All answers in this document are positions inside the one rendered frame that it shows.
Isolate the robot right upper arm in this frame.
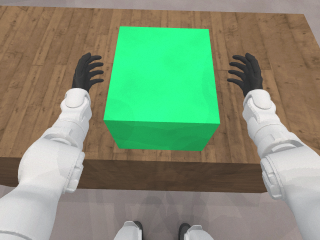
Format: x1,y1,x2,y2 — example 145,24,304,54
260,146,320,240

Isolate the carton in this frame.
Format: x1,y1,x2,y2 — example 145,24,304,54
103,26,220,151

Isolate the left robot forearm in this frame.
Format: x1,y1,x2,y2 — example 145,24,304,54
18,88,92,183

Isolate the robot right foot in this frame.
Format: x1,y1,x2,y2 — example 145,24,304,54
178,223,191,240

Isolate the pedestal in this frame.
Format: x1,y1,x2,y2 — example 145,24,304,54
0,5,320,193

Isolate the left robot hand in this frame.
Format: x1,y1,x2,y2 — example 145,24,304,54
71,52,104,93

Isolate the right robot hand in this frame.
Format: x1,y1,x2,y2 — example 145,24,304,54
227,52,263,97

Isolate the robot left upper arm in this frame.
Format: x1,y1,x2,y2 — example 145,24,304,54
0,138,85,240

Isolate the robot right thigh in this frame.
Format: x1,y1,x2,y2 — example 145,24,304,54
184,229,214,240

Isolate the right robot forearm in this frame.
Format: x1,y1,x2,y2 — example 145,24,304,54
242,89,320,162

